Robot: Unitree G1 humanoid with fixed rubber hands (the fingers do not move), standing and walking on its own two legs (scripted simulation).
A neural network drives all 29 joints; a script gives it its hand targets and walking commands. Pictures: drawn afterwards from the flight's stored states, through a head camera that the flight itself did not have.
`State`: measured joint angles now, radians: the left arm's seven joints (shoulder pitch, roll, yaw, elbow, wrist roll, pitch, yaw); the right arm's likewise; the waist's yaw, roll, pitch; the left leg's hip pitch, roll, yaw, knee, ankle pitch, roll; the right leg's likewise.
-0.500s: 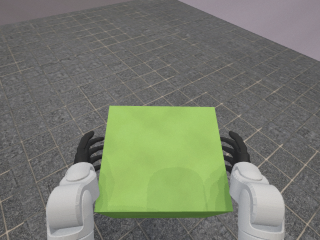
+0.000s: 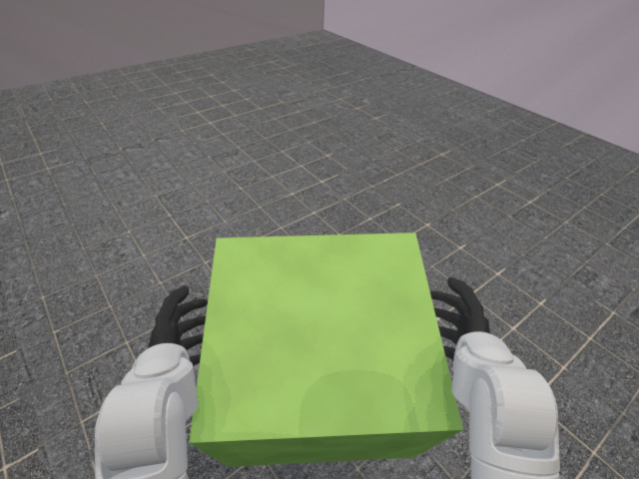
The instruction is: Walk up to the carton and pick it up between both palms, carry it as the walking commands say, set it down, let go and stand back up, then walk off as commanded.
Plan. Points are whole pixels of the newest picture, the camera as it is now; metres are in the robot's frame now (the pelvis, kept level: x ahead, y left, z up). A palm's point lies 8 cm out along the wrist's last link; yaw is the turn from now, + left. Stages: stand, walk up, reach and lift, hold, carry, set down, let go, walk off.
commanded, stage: carry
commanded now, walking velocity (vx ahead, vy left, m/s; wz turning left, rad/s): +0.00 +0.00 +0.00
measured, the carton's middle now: (319, 352) +0.29 +0.01 +0.02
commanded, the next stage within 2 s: none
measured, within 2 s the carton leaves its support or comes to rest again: neither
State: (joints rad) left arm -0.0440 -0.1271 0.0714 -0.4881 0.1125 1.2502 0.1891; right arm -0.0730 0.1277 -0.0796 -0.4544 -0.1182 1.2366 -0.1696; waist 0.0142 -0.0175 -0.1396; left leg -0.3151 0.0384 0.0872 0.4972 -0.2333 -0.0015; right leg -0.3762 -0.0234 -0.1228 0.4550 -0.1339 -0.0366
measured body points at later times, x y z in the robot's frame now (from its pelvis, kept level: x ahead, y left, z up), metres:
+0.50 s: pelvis +0.01 +0.00 +0.00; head -0.01 +0.00 +0.45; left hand +0.28 +0.17 +0.08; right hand +0.28 -0.17 +0.08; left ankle +0.01 +0.12 -0.74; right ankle +0.07 -0.10 -0.74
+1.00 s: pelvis +0.04 +0.01 +0.00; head +0.03 +0.01 +0.45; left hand +0.32 +0.18 +0.05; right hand +0.32 -0.16 +0.05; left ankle +0.01 +0.12 -0.74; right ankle +0.07 -0.10 -0.74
